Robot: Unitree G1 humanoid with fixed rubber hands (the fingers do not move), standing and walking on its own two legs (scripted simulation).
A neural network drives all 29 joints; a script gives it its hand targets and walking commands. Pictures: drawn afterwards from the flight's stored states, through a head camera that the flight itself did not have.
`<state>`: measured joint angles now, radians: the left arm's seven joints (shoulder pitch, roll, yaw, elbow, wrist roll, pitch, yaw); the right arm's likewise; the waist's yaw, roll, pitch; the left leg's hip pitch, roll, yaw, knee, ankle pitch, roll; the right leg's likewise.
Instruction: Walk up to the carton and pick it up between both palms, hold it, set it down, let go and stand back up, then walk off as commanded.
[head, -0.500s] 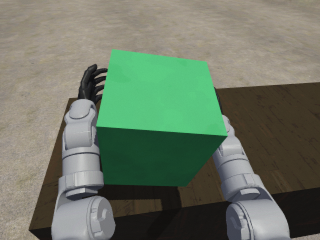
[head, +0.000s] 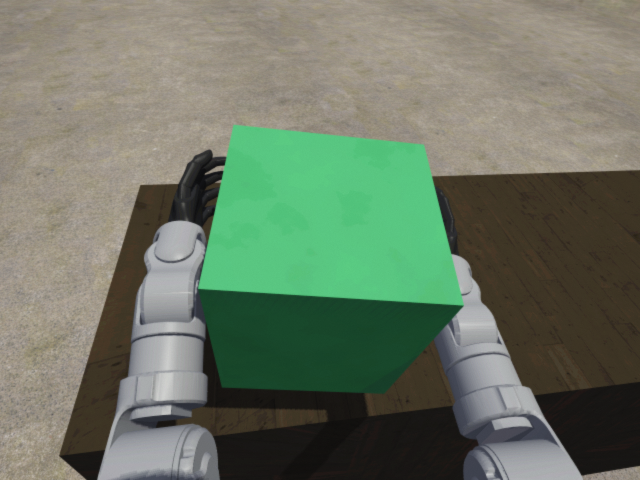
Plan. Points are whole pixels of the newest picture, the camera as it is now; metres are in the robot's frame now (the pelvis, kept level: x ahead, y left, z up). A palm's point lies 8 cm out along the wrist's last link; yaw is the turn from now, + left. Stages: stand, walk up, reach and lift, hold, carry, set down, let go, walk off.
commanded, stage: set down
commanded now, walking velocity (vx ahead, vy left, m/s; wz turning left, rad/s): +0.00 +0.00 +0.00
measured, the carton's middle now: (316, 273) +0.34 -0.02 +0.13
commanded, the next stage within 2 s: none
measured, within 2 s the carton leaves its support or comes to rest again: neither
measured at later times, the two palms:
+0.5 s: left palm (218, 209) +0.43 +0.10 +0.15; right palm (443, 261) +0.36 -0.19 +0.11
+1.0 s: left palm (213, 225) +0.45 +0.11 +0.10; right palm (425, 268) +0.37 -0.17 +0.08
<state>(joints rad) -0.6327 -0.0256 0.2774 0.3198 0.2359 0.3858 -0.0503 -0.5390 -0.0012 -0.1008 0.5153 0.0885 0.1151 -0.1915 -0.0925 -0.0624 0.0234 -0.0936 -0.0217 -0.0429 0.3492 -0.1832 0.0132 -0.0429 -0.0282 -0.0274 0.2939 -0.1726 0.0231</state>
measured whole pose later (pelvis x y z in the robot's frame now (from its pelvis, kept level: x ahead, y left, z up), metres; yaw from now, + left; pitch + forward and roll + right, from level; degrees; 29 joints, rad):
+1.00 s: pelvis +0.04 +0.02 +0.00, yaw +0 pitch -1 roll -3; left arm -0.69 0.00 0.25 0.67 0.26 0.20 -0.06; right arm -0.48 0.07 -0.24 0.69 -0.05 -0.05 -0.18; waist -0.13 -0.07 0.03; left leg -0.09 0.00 -0.04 0.35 -0.23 0.02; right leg -0.05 -0.01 -0.03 0.29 -0.14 0.03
